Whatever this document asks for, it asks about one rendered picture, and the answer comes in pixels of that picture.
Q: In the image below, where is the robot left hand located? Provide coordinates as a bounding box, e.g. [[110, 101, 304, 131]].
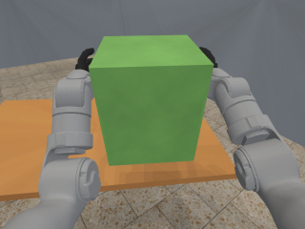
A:
[[75, 48, 94, 72]]

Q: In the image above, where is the right robot forearm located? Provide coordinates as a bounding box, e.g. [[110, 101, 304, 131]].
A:
[[207, 68, 300, 178]]

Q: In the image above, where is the left robot forearm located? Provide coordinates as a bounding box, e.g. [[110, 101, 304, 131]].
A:
[[38, 69, 94, 197]]

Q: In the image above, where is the table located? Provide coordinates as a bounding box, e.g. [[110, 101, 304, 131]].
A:
[[0, 98, 237, 201]]

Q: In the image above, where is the carton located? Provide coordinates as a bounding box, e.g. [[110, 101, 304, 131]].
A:
[[89, 34, 214, 166]]

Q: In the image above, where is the right robot upper arm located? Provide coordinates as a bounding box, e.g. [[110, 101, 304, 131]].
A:
[[233, 138, 305, 229]]

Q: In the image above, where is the robot right hand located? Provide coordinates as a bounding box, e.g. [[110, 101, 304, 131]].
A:
[[199, 47, 218, 68]]

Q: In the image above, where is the left robot upper arm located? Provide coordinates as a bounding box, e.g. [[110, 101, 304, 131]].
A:
[[1, 156, 101, 229]]

